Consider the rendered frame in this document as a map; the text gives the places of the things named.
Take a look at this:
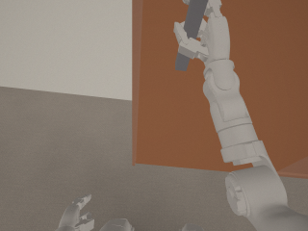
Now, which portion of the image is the wardrobe door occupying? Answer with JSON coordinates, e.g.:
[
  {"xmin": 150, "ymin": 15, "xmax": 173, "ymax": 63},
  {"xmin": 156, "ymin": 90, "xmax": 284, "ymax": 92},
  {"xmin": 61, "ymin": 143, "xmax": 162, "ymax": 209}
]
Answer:
[
  {"xmin": 278, "ymin": 156, "xmax": 308, "ymax": 174},
  {"xmin": 136, "ymin": 0, "xmax": 308, "ymax": 172}
]

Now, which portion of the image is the handle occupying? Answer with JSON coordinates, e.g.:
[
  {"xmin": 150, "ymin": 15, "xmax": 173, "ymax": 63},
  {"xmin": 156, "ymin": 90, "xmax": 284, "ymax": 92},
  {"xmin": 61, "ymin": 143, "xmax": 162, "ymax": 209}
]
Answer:
[{"xmin": 175, "ymin": 0, "xmax": 209, "ymax": 71}]

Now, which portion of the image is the robot right hand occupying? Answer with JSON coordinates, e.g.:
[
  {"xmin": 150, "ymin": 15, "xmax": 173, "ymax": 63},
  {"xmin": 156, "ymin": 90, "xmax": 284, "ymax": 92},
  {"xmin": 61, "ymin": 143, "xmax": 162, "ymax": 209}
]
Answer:
[{"xmin": 173, "ymin": 0, "xmax": 230, "ymax": 67}]

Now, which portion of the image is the robot left thigh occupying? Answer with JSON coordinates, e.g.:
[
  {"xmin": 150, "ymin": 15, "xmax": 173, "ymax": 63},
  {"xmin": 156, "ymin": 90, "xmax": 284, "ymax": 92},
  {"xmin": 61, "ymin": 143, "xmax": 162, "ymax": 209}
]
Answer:
[{"xmin": 100, "ymin": 218, "xmax": 134, "ymax": 231}]

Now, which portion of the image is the robot left hand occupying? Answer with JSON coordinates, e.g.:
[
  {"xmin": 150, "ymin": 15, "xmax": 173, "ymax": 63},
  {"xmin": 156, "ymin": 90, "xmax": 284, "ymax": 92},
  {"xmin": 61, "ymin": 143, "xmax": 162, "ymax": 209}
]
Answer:
[{"xmin": 58, "ymin": 193, "xmax": 94, "ymax": 231}]

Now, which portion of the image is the robot right forearm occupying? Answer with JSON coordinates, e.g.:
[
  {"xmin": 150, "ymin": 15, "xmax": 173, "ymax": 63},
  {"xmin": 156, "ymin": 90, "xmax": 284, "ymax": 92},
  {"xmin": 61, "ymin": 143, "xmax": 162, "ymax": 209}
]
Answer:
[{"xmin": 203, "ymin": 59, "xmax": 288, "ymax": 204}]

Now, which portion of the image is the robot right upper arm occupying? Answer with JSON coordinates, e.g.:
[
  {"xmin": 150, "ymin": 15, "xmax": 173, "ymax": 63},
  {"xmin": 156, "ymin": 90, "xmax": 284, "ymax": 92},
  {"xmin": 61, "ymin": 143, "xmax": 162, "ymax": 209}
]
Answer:
[{"xmin": 225, "ymin": 165, "xmax": 308, "ymax": 231}]

